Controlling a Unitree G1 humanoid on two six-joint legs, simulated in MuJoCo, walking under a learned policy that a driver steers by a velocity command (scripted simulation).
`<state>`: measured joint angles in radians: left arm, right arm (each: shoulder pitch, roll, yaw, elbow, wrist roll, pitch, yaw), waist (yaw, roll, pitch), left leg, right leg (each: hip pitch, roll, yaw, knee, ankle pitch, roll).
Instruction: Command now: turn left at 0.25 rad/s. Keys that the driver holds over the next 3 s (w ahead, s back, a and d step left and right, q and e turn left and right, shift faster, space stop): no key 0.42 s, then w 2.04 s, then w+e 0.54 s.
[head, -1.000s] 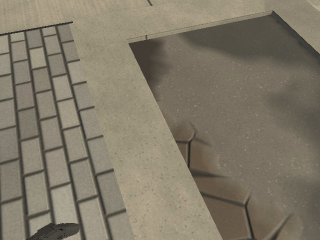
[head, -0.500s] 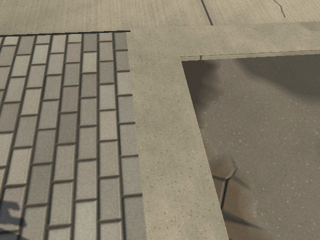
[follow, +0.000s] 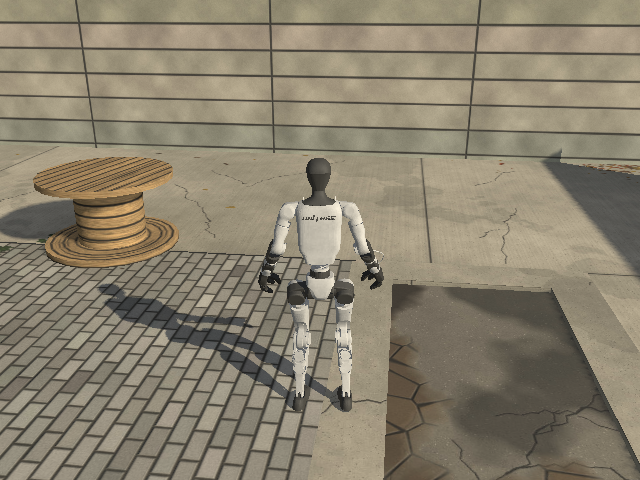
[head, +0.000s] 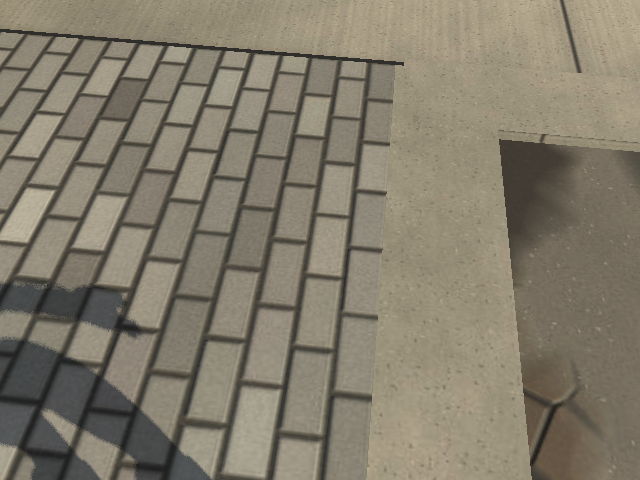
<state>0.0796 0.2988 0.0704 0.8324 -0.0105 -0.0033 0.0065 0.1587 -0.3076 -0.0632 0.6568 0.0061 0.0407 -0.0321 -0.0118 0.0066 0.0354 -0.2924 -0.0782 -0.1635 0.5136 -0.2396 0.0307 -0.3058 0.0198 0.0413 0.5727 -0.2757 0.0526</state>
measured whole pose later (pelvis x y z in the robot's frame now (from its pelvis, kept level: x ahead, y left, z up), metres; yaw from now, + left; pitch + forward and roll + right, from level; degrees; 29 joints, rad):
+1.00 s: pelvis +0.16 -0.01 +0.00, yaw +1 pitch +1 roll +0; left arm 0.43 0.25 0.02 1.00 -0.01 -0.07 0.00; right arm 0.06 -0.27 -0.05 0.70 0.03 -0.08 0.03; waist 0.11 0.03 0.03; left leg -0.62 0.08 0.01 0.63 -0.01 -0.01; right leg 0.10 0.02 -0.02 0.18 -0.30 -0.04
